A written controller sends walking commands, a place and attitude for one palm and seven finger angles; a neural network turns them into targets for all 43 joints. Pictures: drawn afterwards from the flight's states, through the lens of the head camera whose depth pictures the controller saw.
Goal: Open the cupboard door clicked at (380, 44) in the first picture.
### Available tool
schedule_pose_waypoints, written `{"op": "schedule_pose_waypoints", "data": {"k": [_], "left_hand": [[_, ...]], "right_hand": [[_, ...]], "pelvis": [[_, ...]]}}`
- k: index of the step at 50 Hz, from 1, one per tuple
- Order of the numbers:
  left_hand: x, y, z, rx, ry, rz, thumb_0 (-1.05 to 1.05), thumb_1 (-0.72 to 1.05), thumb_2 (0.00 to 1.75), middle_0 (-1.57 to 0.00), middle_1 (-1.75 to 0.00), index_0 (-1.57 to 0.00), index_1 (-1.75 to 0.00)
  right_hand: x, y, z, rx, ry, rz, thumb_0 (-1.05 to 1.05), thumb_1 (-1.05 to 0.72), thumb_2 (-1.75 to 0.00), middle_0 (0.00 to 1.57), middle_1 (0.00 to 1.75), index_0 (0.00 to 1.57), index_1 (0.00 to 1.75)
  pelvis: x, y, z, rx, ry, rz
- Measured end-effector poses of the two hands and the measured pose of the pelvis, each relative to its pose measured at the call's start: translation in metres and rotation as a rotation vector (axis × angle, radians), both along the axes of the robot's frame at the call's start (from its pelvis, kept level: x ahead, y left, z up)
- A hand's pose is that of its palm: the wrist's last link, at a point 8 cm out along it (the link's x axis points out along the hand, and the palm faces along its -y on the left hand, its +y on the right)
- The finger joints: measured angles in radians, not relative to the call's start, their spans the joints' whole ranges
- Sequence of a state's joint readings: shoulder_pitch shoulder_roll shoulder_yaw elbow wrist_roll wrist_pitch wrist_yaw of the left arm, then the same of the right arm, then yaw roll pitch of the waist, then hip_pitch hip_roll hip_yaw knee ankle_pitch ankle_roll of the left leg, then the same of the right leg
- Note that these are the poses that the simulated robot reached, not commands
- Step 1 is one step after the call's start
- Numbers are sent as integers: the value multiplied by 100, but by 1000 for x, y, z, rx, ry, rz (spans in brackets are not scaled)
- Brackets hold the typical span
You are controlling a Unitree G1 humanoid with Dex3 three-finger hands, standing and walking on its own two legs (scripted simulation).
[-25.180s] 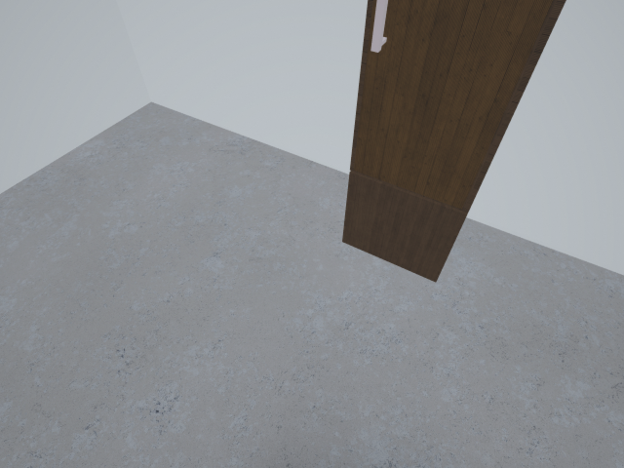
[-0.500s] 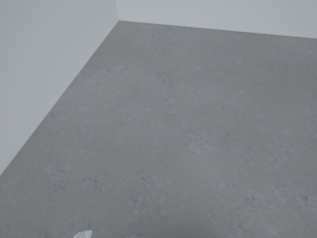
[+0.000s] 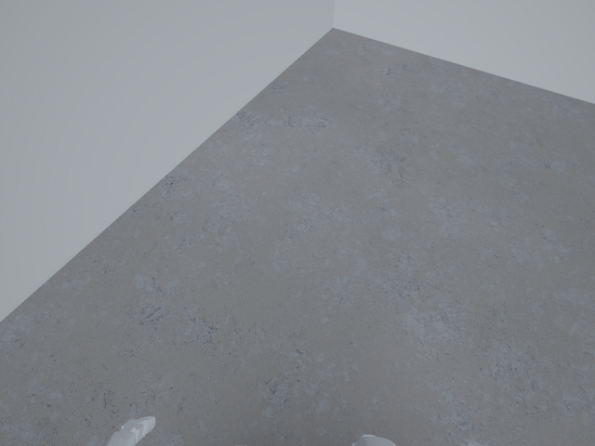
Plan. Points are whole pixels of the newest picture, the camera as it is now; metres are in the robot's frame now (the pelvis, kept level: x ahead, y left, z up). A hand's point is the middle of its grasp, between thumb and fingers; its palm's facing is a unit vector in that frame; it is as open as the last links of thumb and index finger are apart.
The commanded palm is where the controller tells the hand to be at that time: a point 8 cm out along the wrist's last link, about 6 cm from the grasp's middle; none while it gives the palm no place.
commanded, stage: turn to face it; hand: left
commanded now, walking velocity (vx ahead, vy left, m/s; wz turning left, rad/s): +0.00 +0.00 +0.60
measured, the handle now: out of the picture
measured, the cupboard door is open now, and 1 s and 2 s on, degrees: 44 44 44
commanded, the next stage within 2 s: none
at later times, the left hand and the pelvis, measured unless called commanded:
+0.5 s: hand out of the picture -0.01 +0.17 -0.19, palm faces +0.38 -0.89 -0.23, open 7.3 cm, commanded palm none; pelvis +0.04 -0.03 -0.01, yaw +21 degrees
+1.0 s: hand out of the picture +0.07 +0.15 -0.14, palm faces +0.57 -0.77 -0.27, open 7.3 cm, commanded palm none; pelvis +0.09 -0.06 +0.00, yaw +38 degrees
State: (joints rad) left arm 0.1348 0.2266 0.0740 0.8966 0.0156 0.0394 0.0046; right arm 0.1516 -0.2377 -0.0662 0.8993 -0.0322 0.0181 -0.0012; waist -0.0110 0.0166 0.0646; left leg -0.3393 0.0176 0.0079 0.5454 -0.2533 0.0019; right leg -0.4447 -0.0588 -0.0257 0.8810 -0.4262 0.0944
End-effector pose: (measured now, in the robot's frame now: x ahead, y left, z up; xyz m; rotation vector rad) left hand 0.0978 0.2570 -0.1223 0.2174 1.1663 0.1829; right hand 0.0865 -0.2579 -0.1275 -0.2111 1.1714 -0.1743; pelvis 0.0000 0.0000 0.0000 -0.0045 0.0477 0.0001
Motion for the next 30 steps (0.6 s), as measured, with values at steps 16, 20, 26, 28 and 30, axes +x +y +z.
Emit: {"op": "schedule_pose_waypoints", "data": {"k": [16, 20, 26, 28, 30], "left_hand": [[-69, -62, 6, -18, 92, 238, 0, 91, 90, -21, -30, -20, -30], [-99, -61, -6, -47, 136, 330, 0, 91, 90, -21, -30, -21, -30], [-132, -40, -32, -70, 196, 438, 0, 91, 90, -21, -30, -20, -30], [-128, -33, -29, -61, 185, 463, 0, 91, 90, -21, -30, -20, -30], [-118, -26, -23, -52, 148, 478, 1, 91, 90, -20, -30, -20, -30]], "right_hand": [[85, -15, -8, 65, 91, 201, 1, -91, -90, 20, 30, 19, 30], [120, 7, -6, 51, 66, 299, 1, -91, -90, 20, 30, 19, 30], [161, 43, -4, 16, -40, 414, 0, -91, -90, 20, 30, 19, 30], [163, 47, 0, 3, -43, 432, 0, -91, -90, 20, 30, 20, 30], [162, 48, 4, -9, -30, 446, 0, -91, -90, 20, 30, 20, 30]], "pelvis": [[35, -47, 8, 60, -12, 234], [40, -41, 3, 49, -16, 296], [44, -25, -14, 25, -19, 376], [45, -23, -10, 16, -20, 396], [47, -23, -5, 9, -19, 417]]}}
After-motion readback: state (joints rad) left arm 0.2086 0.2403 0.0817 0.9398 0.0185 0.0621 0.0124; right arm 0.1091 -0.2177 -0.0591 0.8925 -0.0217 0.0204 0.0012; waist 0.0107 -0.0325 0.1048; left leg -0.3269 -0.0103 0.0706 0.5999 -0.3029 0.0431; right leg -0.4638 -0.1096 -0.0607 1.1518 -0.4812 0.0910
